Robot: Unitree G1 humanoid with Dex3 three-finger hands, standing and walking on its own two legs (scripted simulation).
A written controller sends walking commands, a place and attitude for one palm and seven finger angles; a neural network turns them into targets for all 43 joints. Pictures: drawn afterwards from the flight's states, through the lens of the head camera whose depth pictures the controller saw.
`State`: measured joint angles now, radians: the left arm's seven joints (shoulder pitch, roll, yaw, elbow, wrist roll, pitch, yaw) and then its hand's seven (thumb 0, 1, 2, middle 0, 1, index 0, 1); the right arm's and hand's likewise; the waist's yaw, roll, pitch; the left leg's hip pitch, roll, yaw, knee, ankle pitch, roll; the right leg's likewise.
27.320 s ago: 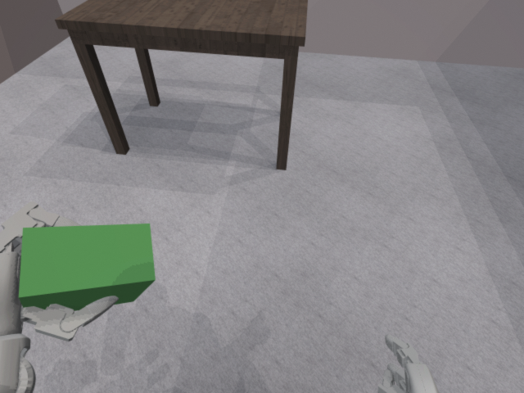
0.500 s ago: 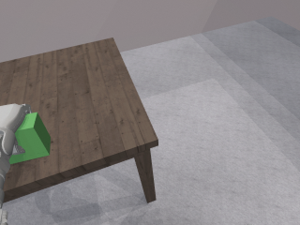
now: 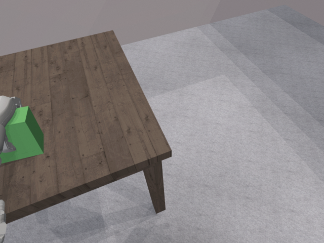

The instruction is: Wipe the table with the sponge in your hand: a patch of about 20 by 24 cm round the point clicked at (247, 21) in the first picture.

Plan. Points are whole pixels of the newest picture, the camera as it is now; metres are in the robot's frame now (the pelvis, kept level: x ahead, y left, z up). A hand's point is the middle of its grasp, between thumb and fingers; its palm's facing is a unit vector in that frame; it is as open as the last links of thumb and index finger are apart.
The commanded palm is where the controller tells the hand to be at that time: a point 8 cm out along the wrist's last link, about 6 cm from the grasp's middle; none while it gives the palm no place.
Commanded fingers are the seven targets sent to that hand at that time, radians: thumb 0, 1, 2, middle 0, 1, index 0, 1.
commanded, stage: wipe forward along the first lane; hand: left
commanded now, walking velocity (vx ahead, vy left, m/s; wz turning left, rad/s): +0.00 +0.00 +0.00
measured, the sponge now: (12, 141) +0.34 +0.42 +0.04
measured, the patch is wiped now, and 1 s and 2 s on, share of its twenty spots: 0.40 0.40 0.60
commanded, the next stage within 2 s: slide across to the middle lane in 0.24 s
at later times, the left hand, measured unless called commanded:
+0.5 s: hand (5, 115) +0.38 +0.43 +0.09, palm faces -0.16 +0.09 -0.98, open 10.2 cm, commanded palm +0.38 +0.41 +0.12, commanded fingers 0.00 0.10 1.30 -1.20 -1.60 -1.20 -1.60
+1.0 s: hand (26, 105) +0.42 +0.39 +0.09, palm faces -0.11 +0.07 -0.99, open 10.2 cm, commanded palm +0.41 +0.36 +0.14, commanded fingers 0.00 0.10 1.30 -1.20 -1.60 -1.20 -1.60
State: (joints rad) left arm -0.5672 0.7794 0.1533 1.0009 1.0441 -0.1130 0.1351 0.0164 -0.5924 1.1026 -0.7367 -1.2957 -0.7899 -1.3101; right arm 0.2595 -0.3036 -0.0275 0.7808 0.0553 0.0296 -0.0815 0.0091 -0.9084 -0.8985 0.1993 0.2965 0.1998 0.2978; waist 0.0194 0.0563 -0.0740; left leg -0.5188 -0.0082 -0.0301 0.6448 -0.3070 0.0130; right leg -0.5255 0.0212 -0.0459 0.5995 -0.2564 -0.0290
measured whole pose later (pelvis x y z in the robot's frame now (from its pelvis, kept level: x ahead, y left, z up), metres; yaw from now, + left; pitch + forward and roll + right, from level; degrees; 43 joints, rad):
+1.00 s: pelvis +0.04 +0.02 +0.01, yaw +0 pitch +9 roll -1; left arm -0.62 0.66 0.00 0.89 1.02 0.02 0.13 0.00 -0.58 1.10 -0.72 -1.31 -0.77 -1.33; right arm 0.23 -0.28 -0.02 0.78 0.05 0.06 -0.06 0.01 -0.91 -0.90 0.20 0.30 0.20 0.30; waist 0.03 0.05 -0.07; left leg -0.38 -0.04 -0.02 0.53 -0.31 0.04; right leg -0.39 -0.01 -0.03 0.49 -0.26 0.00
